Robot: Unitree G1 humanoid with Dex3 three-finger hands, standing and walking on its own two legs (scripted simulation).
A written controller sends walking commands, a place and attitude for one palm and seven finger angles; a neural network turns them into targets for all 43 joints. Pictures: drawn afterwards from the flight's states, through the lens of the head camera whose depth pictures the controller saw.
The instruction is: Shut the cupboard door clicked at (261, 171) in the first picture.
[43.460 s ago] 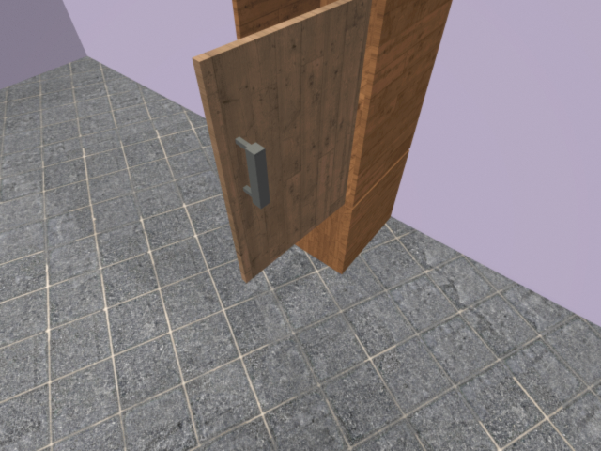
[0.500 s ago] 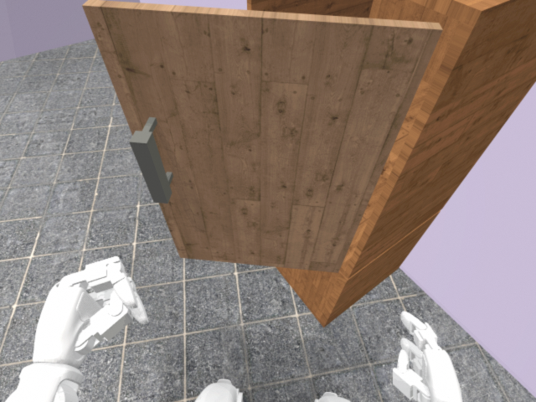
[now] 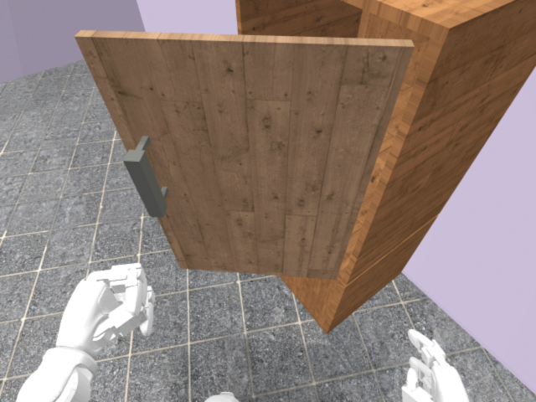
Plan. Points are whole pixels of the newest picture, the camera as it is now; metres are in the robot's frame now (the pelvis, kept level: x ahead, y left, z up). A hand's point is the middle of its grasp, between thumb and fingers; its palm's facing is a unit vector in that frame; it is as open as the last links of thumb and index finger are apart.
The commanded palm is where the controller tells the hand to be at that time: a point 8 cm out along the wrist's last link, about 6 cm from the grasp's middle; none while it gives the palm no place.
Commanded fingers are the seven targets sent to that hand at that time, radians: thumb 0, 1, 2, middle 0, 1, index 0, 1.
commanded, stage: raise the hand and make a fist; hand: left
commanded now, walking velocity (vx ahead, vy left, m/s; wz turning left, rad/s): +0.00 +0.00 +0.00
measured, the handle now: (151, 177) +0.44 +0.23 +0.08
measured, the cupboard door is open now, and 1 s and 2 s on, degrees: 49 49 49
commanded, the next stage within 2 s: bring the fist close to the handle in 0.20 s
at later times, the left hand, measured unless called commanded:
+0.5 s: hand (123, 295) +0.23 +0.20 +0.09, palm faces +0.02 -1.00 -0.05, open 3.1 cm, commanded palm +0.22 +0.24 +0.08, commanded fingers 0.00 0.90 0.90 -1.30 -1.50 -1.30 -1.50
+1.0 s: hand (143, 260) +0.29 +0.20 +0.08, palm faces -0.05 -1.00 -0.03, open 3.1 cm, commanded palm +0.28 +0.25 +0.08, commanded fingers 0.00 0.90 0.90 -1.30 -1.50 -1.30 -1.50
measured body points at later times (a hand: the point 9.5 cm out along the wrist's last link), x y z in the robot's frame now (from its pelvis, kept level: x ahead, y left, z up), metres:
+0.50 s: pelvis -0.01 +0.01 +0.00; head +0.02 +0.00 +0.44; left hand +0.23 +0.25 +0.09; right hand +0.17 -0.22 -0.07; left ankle +0.01 +0.13 -0.68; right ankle +0.00 -0.12 -0.68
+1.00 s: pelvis -0.01 +0.00 +0.00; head +0.03 -0.01 +0.45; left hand +0.29 +0.25 +0.08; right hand +0.14 -0.24 -0.08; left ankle +0.01 +0.13 -0.68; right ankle +0.00 -0.12 -0.68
